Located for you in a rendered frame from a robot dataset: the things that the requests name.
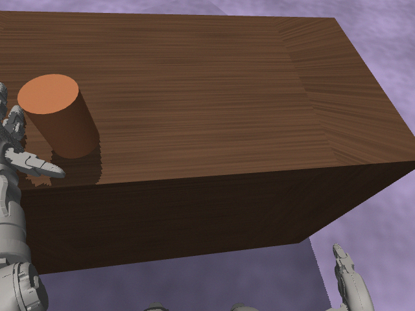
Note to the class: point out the left robot hand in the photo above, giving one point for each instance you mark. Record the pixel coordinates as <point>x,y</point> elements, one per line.
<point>11,151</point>

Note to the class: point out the right robot hand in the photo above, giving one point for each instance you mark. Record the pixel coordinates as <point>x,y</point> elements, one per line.
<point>351,286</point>

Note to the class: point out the left robot arm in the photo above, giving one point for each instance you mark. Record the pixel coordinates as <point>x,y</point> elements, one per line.
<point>21,288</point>

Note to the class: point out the can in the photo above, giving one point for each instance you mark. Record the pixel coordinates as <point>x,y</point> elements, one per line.
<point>57,108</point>

